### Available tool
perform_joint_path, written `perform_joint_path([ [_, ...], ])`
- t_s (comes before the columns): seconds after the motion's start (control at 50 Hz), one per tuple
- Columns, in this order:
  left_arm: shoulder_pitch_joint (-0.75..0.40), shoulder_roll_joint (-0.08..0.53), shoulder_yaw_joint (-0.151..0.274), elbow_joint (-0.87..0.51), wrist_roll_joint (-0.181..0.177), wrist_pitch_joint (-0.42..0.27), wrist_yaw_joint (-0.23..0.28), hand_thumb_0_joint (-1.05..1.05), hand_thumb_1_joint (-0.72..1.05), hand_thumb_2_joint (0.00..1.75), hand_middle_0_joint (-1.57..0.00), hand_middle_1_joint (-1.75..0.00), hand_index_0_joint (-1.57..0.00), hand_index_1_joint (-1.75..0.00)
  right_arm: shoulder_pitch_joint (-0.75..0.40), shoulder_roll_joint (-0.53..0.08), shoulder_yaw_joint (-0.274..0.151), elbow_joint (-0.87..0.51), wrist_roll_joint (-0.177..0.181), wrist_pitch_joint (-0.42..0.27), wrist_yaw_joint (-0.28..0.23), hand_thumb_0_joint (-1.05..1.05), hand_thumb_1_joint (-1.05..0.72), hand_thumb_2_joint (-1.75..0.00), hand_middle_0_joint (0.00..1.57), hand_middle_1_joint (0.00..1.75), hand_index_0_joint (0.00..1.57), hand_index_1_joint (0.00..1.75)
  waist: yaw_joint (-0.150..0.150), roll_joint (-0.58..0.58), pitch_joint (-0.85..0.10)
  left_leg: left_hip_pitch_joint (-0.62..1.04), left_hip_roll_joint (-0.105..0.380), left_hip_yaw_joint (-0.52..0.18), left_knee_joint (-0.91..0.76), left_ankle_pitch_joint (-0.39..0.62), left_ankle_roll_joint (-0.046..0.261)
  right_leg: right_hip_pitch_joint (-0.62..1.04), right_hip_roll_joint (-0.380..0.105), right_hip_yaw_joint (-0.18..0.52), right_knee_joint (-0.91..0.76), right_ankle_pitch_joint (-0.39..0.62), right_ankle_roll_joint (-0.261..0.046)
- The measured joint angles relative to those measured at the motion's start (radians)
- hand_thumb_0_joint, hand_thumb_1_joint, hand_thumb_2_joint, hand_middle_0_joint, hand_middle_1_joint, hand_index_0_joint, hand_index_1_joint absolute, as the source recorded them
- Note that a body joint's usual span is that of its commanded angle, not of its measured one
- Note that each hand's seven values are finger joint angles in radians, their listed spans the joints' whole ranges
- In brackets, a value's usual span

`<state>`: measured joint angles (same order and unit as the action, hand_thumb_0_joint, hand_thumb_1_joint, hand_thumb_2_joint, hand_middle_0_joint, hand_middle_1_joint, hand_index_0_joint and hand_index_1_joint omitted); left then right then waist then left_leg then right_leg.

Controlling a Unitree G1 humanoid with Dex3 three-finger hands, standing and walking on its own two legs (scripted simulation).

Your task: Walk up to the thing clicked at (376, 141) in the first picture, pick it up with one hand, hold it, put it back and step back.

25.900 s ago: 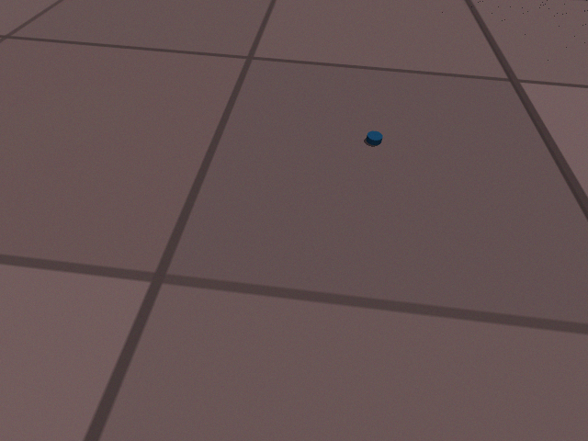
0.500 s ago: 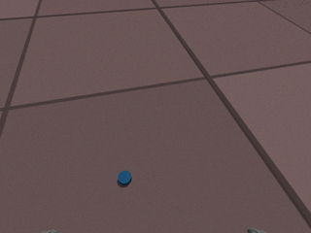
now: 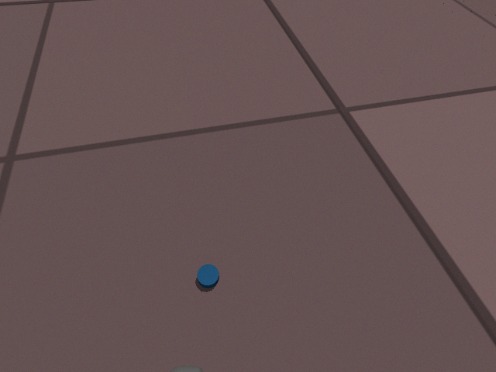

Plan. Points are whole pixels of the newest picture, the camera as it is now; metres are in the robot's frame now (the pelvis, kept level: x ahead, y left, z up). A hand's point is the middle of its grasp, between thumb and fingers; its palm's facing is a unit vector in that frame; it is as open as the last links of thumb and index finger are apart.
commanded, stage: walk up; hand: left
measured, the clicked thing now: (208, 276) +0.53 +0.14 -0.75
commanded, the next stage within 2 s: none
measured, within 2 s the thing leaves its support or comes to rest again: neither
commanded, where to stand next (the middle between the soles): +0.15 -0.09 m, yaw +0 degrees
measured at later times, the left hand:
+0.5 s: hand out of the picture +0.07 +0.21 -0.17, palm faces -0.11 -0.93 -0.34, open 7.4 cm
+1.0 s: hand out of the picture +0.07 +0.34 -0.17, palm faces -0.01 -0.92 -0.39, open 7.4 cm
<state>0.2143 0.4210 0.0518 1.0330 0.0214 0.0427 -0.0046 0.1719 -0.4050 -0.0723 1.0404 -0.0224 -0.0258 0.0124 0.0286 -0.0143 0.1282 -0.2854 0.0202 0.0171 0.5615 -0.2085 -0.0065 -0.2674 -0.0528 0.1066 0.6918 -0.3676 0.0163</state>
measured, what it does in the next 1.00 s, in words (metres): steps on the spot: right foot, then left foot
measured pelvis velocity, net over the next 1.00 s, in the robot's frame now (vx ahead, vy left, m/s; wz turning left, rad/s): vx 0.00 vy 0.04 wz -0.01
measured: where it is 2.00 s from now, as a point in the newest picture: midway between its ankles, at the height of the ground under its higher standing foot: outside the picture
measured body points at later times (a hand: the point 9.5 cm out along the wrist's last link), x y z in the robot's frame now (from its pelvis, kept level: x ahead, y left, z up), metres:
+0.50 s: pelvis -0.04 -0.04 -0.02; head -0.01 -0.05 +0.43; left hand +0.07 +0.25 -0.14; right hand +0.01 -0.40 -0.12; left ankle +0.01 +0.10 -0.70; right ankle -0.05 -0.19 -0.73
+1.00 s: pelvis +0.00 +0.04 +0.00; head +0.04 +0.10 +0.44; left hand +0.07 +0.39 -0.14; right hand +0.06 -0.29 -0.07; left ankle +0.03 +0.13 -0.73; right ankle +0.01 -0.16 -0.63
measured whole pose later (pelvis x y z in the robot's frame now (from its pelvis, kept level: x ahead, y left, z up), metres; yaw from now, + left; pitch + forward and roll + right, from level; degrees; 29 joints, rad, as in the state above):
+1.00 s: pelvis +0.00 +0.04 +0.00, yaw +0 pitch -3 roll -2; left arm 0.21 0.52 0.10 0.84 0.03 0.09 -0.01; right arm 0.28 -0.36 -0.05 0.88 0.00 -0.08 -0.06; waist 0.03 -0.11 0.15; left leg -0.29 0.00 0.00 0.64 -0.30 0.03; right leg -0.54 0.01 0.16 1.22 -0.41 -0.02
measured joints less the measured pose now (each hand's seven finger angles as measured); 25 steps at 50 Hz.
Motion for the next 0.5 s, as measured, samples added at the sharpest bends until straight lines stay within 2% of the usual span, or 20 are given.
perform_joint_path([
  [0.04,-0.032,0.019,0.010,-0.036,-0.002,0.039,0.005,0.01,0.91,0.90,-0.21,-0.30,-0.20,-0.30,-0.005,0.028,0.009,-0.019,0.005,-0.002,-0.024,0.01,-0.90,-0.90,0.20,0.30,0.21,0.30,-0.011,-0.014,0.031,-0.013,0.008,-0.011,0.012,-0.020,0.007,-0.085,0.054,0.029,0.203,-0.123,-0.008],
  [0.06,-0.048,0.031,0.014,-0.056,-0.003,0.050,0.005,0.01,0.91,0.90,-0.21,-0.30,-0.20,-0.30,-0.008,0.041,0.013,-0.028,0.007,0.000,-0.034,0.01,-0.90,-0.90,0.20,0.30,0.21,0.30,-0.014,-0.023,0.047,-0.016,0.015,-0.017,0.008,-0.018,0.008,-0.122,0.077,0.033,0.295,-0.149,-0.013],
  [0.12,-0.081,0.061,0.029,-0.112,-0.002,0.063,-0.005,0.01,0.91,0.90,-0.20,-0.30,-0.20,-0.30,-0.014,0.065,0.022,-0.057,0.007,0.000,-0.056,0.01,-0.90,-0.90,0.20,0.30,0.21,0.30,-0.007,-0.063,0.071,-0.029,0.028,-0.009,-0.001,-0.006,0.002,-0.211,0.115,0.060,0.487,-0.136,-0.020],
  [0.2,-0.091,0.076,0.044,-0.168,0.009,0.069,-0.025,0.01,0.91,0.90,-0.20,-0.30,-0.20,-0.30,-0.017,0.052,0.014,-0.103,0.007,-0.011,-0.074,0.01,-0.90,-0.90,0.21,0.30,0.21,0.30,-0.004,-0.103,0.075,-0.064,0.046,0.013,0.042,-0.021,-0.003,-0.253,0.119,0.100,0.592,-0.074,-0.008],
  [0.26,-0.090,0.066,0.040,-0.176,0.005,0.068,-0.032,0.01,0.91,0.90,-0.20,-0.30,-0.20,-0.30,-0.013,0.024,0.004,-0.137,0.002,-0.024,-0.078,0.01,-0.90,-0.90,0.21,0.30,0.22,0.30,-0.008,-0.112,0.071,-0.078,0.064,0.030,0.080,-0.037,-0.008,-0.222,0.087,0.095,0.517,-0.066,-0.002],
  [0.34,-0.075,0.031,0.021,-0.153,-0.005,0.041,-0.040,0.01,0.91,0.90,-0.20,-0.30,-0.20,-0.30,-0.006,-0.024,-0.002,-0.171,-0.013,-0.017,-0.054,0.01,-0.90,-0.90,0.21,0.30,0.21,0.30,-0.027,-0.088,0.040,-0.100,0.094,0.045,0.145,-0.069,-0.012,-0.117,0.026,0.014,0.238,-0.113,-0.003],
  [0.38,-0.066,0.011,0.019,-0.135,-0.002,0.022,-0.041,0.01,0.91,0.90,-0.20,-0.30,-0.20,-0.30,-0.001,-0.049,-0.001,-0.182,-0.016,-0.002,-0.039,0.01,-0.90,-0.90,0.21,0.30,0.21,0.30,-0.038,-0.060,0.018,-0.130,0.112,0.038,0.205,-0.096,-0.013,-0.042,0.025,-0.034,0.073,-0.078,-0.008],
  [0.42,-0.067,-0.030,0.023,-0.121,0.012,0.008,-0.038,0.01,0.91,0.90,-0.21,-0.30,-0.20,-0.30,0.002,-0.076,-0.006,-0.176,-0.010,0.017,-0.038,0.01,-0.90,-0.90,0.20,0.30,0.21,0.30,-0.054,0.018,0.027,-0.160,0.139,-0.019,0.288,-0.143,0.015,-0.020,0.064,-0.076,0.064,-0.044,0.012],
  [0.46,-0.050,-0.050,0.015,-0.135,0.025,0.008,-0.041,0.01,0.91,0.90,-0.21,-0.30,-0.20,-0.30,0.021,-0.065,-0.005,-0.154,0.002,0.033,-0.054,0.01,-0.90,-0.90,0.20,0.30,0.21,0.30,-0.044,0.026,0.007,-0.189,0.069,-0.066,0.383,-0.282,0.026,-0.031,0.054,-0.076,0.086,-0.053,0.011],
  [0.5,-0.036,-0.061,0.009,-0.139,0.028,0.010,-0.038,0.01,0.91,0.90,-0.21,-0.30,-0.20,-0.30,0.035,-0.050,0.003,-0.129,0.013,0.037,-0.055,0.01,-0.90,-0.90,0.20,0.30,0.21,0.30,-0.021,0.020,-0.008,-0.190,0.009,-0.070,0.445,-0.324,0.028,-0.034,0.041,-0.055,0.075,-0.044,0.003],
])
